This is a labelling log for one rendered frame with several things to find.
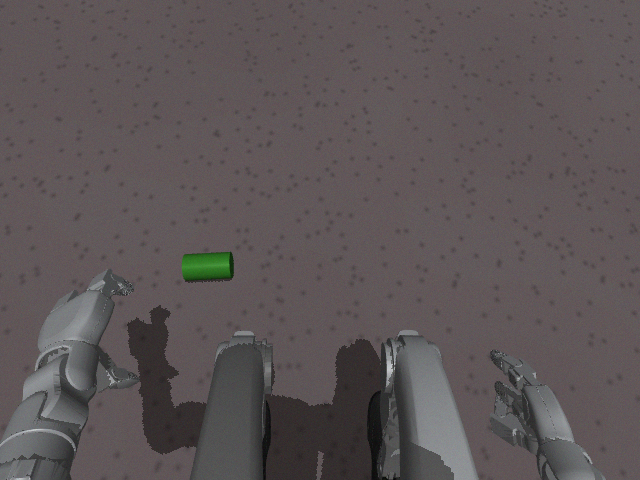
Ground right robot arm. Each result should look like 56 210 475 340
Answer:
537 440 606 480

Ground left robot arm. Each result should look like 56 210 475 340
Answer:
0 340 99 480

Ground right robot hand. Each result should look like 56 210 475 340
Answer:
490 350 575 457

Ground left robot hand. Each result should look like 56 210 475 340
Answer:
38 268 140 393

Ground right robot foot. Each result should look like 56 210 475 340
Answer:
367 391 400 480

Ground can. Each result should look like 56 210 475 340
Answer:
182 252 234 281

